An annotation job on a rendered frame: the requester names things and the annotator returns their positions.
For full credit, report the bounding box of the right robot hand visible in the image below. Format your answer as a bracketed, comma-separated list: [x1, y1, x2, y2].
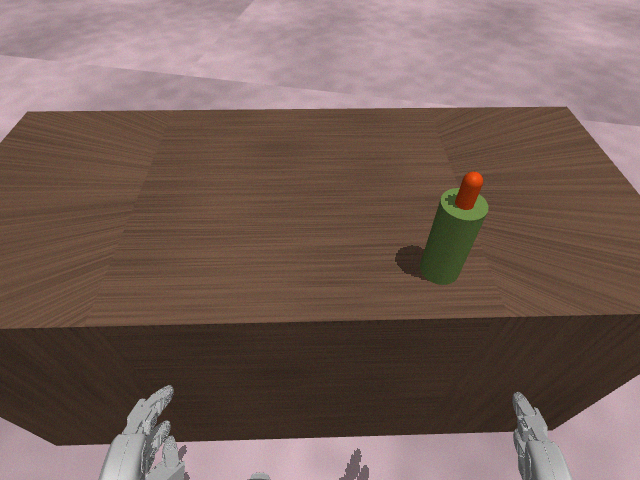
[512, 392, 573, 480]

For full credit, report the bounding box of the bottle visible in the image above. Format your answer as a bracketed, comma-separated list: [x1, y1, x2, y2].
[420, 172, 489, 285]

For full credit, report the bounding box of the left robot hand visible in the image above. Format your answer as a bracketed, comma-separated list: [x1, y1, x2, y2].
[98, 385, 185, 480]

